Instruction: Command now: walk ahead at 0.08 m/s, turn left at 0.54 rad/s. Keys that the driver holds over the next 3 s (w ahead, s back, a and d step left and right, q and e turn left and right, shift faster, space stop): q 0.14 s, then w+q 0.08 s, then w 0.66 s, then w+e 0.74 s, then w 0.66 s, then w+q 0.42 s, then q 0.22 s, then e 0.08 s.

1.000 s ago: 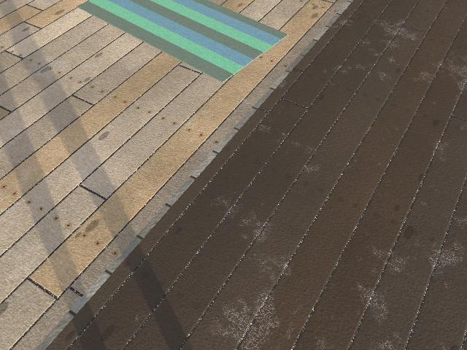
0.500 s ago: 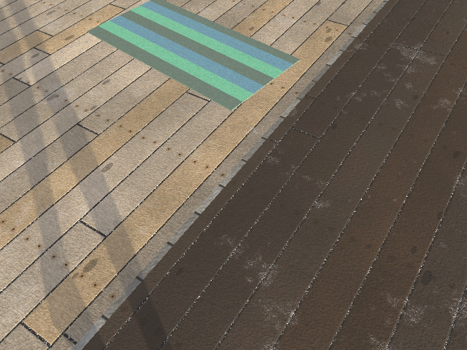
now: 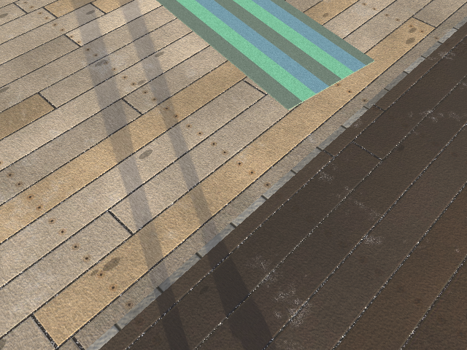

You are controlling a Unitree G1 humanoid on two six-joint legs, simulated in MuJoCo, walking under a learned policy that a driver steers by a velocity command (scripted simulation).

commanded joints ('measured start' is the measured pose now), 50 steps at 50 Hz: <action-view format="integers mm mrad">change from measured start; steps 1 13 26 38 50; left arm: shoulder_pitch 157 131 301 301 154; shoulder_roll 74 91 115 158 69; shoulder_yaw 29 48 54 56 41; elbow -30 -79 -11 22 -44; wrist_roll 0 -42 -25 -46 -37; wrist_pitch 35 -8 -43 -11 -8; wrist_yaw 27 -18 -45 -45 -55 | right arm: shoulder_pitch -19 14 -101 88 99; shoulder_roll -155 -128 -40 -144 -98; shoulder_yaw -42 -44 -22 -66 -43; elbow -94 -165 -176 -134 -51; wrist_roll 5 28 17 34 1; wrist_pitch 8 72 -26 -55 -74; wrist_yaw -27 -64 -15 5 7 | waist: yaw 52 53 89 -61 31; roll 81 167 -115 -81 73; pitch -176 -145 11 -150 -8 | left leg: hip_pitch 22 3 -417 342 271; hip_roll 259 204 212 182 376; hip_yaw -283 -474 29 62 -27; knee -112 -78 501 36 -261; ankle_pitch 113 -579 -43 -87 208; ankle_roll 163 52 -122 2 106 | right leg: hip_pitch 92 415 563 465 -139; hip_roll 26 71 -161 -137 -93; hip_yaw -35 -75 105 -42 -32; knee -107 -736 -1032 -611 -95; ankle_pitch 56 84 121 568 270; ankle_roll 33 -49 -229 -156 -49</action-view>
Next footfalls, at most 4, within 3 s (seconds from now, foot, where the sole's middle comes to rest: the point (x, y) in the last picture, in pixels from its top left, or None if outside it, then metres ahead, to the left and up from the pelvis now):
0.28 right None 0.13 -0.16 -0.77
0.76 left None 0.29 0.15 -0.77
1.30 right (235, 275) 0.66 0.00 -0.77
1.78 left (179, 201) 0.93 0.18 -0.77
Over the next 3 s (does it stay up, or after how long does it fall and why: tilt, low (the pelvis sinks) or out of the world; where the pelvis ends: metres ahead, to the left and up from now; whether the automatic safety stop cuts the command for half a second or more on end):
stays up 1.35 0.01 0.00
